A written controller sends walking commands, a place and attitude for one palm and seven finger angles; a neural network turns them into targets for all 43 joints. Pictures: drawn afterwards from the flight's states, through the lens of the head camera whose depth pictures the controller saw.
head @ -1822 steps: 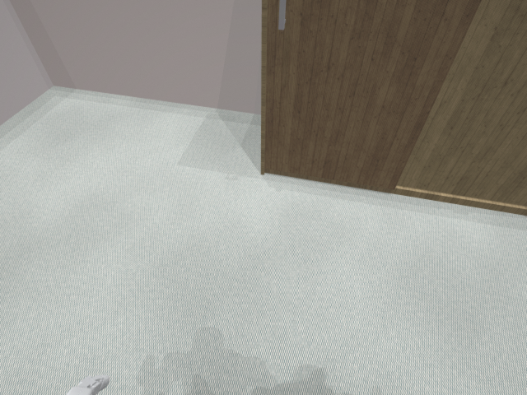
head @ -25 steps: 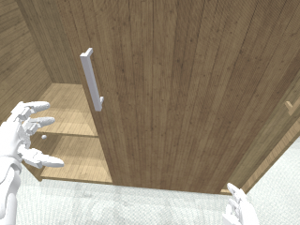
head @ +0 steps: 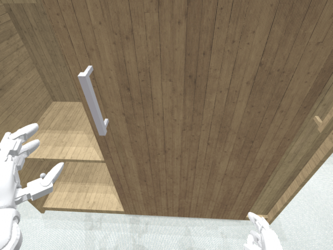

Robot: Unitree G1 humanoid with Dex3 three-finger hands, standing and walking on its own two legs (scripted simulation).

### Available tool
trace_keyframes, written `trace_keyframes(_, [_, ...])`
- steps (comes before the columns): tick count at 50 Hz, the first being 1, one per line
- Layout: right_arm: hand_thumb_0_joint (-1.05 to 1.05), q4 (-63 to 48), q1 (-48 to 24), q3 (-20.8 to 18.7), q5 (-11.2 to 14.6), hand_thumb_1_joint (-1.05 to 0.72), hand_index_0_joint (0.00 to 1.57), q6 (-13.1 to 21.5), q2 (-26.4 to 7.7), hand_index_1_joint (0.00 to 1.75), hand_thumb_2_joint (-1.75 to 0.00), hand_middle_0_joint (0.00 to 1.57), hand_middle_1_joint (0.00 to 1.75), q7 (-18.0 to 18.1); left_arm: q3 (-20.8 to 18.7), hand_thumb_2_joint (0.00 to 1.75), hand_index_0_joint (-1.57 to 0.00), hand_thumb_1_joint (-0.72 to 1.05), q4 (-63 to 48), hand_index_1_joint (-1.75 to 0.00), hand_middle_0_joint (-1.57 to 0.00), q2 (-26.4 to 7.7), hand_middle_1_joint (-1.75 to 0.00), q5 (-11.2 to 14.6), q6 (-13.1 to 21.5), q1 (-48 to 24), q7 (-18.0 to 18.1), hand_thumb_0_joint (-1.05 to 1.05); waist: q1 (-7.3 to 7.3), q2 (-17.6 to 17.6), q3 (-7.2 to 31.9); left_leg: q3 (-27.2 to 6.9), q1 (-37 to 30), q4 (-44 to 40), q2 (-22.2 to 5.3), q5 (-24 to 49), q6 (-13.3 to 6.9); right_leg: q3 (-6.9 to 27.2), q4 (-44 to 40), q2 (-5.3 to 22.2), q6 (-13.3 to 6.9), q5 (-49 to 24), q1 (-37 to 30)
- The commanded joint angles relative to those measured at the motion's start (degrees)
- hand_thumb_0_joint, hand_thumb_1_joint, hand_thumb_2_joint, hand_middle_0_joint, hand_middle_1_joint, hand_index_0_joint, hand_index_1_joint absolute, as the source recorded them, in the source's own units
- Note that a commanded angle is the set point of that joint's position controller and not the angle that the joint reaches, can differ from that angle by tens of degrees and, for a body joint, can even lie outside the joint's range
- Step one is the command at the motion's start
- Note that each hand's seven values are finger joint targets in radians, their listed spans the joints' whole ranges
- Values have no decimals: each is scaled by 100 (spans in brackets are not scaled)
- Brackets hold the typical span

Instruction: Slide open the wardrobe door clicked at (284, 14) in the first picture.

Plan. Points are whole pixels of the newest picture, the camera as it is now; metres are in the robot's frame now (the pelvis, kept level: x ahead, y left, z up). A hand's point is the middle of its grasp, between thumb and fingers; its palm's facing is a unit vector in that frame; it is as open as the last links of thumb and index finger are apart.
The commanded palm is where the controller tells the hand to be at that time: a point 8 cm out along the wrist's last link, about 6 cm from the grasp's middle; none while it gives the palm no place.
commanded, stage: draw the hand back to the body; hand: left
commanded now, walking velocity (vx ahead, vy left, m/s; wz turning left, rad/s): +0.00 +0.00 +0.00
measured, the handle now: (96, 103) +0.45 +0.26 +0.13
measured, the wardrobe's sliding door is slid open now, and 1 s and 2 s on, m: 0.52 0.52 0.52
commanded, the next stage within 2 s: step back with the hand held close in 0.50 s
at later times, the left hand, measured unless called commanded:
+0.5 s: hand (40, 189) +0.17 +0.25 +0.15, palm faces +0.47 -0.81 -0.36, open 7.5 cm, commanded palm +0.12 +0.29 +0.17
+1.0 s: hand (16, 203) +0.14 +0.28 +0.15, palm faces +0.36 -0.81 -0.46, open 7.4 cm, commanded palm +0.09 +0.32 +0.17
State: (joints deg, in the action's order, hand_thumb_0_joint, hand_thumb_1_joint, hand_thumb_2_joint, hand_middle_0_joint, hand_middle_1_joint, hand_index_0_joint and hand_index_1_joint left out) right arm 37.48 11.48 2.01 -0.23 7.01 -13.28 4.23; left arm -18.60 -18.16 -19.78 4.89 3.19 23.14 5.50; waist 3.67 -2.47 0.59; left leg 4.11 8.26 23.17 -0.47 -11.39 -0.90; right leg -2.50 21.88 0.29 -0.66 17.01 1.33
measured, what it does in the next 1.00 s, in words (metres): shifts its weight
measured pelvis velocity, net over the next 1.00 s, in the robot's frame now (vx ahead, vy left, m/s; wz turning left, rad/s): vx -0.05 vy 0.02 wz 0.00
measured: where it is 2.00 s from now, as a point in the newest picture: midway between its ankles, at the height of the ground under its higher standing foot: outside the picture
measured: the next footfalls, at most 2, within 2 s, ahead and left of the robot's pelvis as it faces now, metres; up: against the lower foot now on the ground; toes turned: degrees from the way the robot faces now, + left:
right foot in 1.86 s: -0.24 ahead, -0.05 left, +0.00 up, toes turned +1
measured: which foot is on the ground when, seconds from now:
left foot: down 0.00-1.00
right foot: down 0.00-1.00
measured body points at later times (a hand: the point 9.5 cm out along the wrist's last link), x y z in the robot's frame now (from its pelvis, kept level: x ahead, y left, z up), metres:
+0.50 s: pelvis -0.01 -0.01 +0.00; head -0.04 -0.04 +0.45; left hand +0.14 +0.29 +0.17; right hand +0.19 -0.23 -0.08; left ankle +0.02 +0.11 -0.74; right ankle -0.05 -0.11 -0.74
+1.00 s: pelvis -0.05 +0.02 +0.00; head -0.05 +0.03 +0.45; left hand +0.12 +0.32 +0.18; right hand +0.13 -0.22 -0.07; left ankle +0.02 +0.11 -0.74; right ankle -0.05 -0.11 -0.74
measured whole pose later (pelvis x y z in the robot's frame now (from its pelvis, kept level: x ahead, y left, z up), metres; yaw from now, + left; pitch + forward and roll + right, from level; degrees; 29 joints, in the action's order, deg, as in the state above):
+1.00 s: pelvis -0.05 +0.02 +0.00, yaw +0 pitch -1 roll -2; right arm 31.6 10.8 0.2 0.6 -0.6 -13.6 5.1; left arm -21.6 -27.8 -24.6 4.2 7.7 32.0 6.2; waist 0.7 -0.9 -0.8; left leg 4.0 17.4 26.3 -0.9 -8.0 -2.7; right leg -2.6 24.3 0.1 0.8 13.1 10.1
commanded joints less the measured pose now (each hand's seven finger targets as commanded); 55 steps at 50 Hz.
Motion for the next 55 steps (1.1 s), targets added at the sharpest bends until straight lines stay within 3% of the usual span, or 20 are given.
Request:
trace_keyframes(1, [0,-1030,-825,-281,2,-90,20,225,-583,30,-90,20,30,57,-754,81,-21,72,-1547,-41,-21,-1150,-41,25,407,-286,72,0,86,-89,529,-260,-721,-122,-85,1524,-128,92,-286,18,12,-1955,517])
trace_keyframes(4, [0,-1038,-811,-282,-1,-90,20,212,-562,30,-90,20,30,49,-771,87,-20,83,-1736,-34,-20,-1154,-34,16,418,-145,78,0,80,-287,511,-234,-738,-83,-78,1638,-124,95,-299,28,10,-2084,494])
trace_keyframes(6, [0,-1047,-801,-274,-12,-90,20,200,-553,30,-90,20,30,44,-741,90,-20,90,-1768,-30,-20,-1118,-30,21,415,-65,84,0,75,-194,457,-245,-722,-72,-73,1588,-121,74,-305,20,22,-2047,553])
trace_keyframes(8, [0,-1030,-827,-293,-9,-90,20,180,-587,30,-90,20,30,62,-773,90,-20,90,-1604,-30,-20,-1136,-30,21,381,-33,79,0,67,25,284,-214,-702,-80,-76,1497,-142,76,-404,6,41,-2070,661])
trace_keyframes(13, [0,-1011,-838,-304,-3,-90,20,125,-589,30,-90,20,30,116,-758,90,-20,90,-1426,-30,-20,-1110,-30,41,374,-212,82,0,47,189,156,-213,-699,-166,-64,1092,-163,99,-525,9,59,-1643,763])
trace_keyframes(21, [0,-990,-925,-279,-21,-90,20,175,-527,30,-90,20,30,126,-681,90,-20,90,-1651,-30,-20,-1101,-30,21,460,-316,108,0,72,-168,280,-201,-767,-144,-12,1078,-170,161,-548,63,60,-1708,650])
trace_keyframes(28, [0,-950,-961,-304,-13,-90,20,196,-545,30,-90,20,30,144,-793,90,-20,90,-1427,-30,-20,-1146,-30,55,505,-188,99,0,93,151,80,-231,-720,-243,-28,858,-163,151,-710,34,70,-1376,709])
trace_keyframes(30, [0,-953,-978,-292,-2,-90,20,180,-523,30,-90,20,30,135,-710,90,-20,90,-1440,-30,-20,-1069,-30,62,522,-235,79,0,79,48,22,-235,-704,-268,-33,797,-157,169,-707,47,69,-1278,731])
trace_keyframes(31, [0,-919,-964,-293,4,-90,20,178,-548,30,-90,20,30,140,-801,90,-20,90,-1471,-30,-20,-1196,-30,56,540,-591,99,0,44,-67,30,-230,-718,-268,-23,747,-148,177,-733,47,60,-1210,753])
trace_keyframes(32, [0,-1101,-976,-321,29,-90,20,18,-680,30,-90,20,30,96,-1388,90,-20,90,-1825,-30,-20,-1863,-30,-46,760,-1175,164,0,-126,99,-303,-303,-340,149,-158,531,-241,538,-1038,364,210,-1513,1425])
trace_keyframes(33, [0,-1021,-980,-310,18,-90,20,-57,-597,30,-90,20,30,109,-1364,90,-20,90,-1646,-30,-20,-1829,-30,-61,858,-1111,158,0,-145,209,-248,-362,-256,280,-129,515,-221,552,-1011,524,189,-1791,1394])
trace_keyframes(34, [0,-1008,-985,-304,-2,-90,20,-106,-568,30,-90,20,30,104,-1021,90,-20,90,-1309,-30,-20,-1410,-30,-66,804,-511,119,0,-166,486,-200,-344,-239,374,-134,735,-228,484,-889,568,247,-2208,1410])
trace_keyframes(37, [0,-1201,-823,-357,30,-90,20,-288,-626,30,-90,20,30,58,-766,90,-20,90,-1333,-30,-20,-1093,-30,-91,755,114,82,0,-178,245,399,-261,-280,394,-194,1316,-243,354,-473,557,372,-2731,1163])
trace_keyframes(40, [0,-1348,-788,-401,69,-90,20,-420,-670,30,-90,20,30,69,-879,90,-20,90,-1669,-30,-20,-1199,-30,-72,760,447,116,0,-186,30,817,-279,-376,339,-282,1824,-249,285,-253,453,372,-2604,1072])
trace_keyframes(43, [0,-1474,-831,-416,72,-90,20,-490,-674,30,-90,20,30,125,-1254,90,-20,90,-2080,-30,-20,-1592,-30,-44,806,556,191,0,-172,147,1003,-395,-305,240,-333,1909,-238,259,-120,354,270,-2329,1007])
trace_keyframes(44, [0,-1516,-796,-404,83,-90,20,-515,-638,30,-90,20,30,132,-1232,90,-20,90,-2084,-30,-20,-1541,-30,-28,806,636,201,0,-184,208,981,-436,-192,224,-360,1906,-236,261,-67,337,231,-2253,967])
trace_keyframes(47, [0,-1580,-748,-422,89,-90,20,-510,-677,30,-90,20,30,158,-1309,90,-20,90,-2163,-30,-20,-1602,-30,-6,860,591,247,0,-204,75,768,-590,141,27,-428,1343,-224,295,-59,247,167,-1518,1066])
trace_keyframes(49, [0,-1573,-722,-427,87,-90,20,-457,-706,30,-90,20,30,178,-1311,90,-20,90,-2201,-30,-20,-1585,-30,-33,923,559,274,0,-222,-247,678,-777,449,-270,-516,665,-245,242,52,134,130,-995,967])
trace_keyframes(53, [0,-1606,-737,-453,66,-90,20,-271,-844,30,-90,20,30,193,-1306,90,-20,90,-2105,-30,-20,-1455,-30,-155,1081,476,284,0,-196,-1002,356,-1383,2017,-1259,-846,-1983,-466,194,743,-170,145,-297,144])
trace_keyframes(55, [0,-1562,-650,-466,75,-90,20,-181,-856,30,-90,20,30,182,-1263,90,-20,90,-1960,-30,-20,-1321,-30,-242,1130,435,282,0,-189,-1061,253,-1619,2769,-1547,-1037,-2848,-550,148,1212,-285,148,-266,-263])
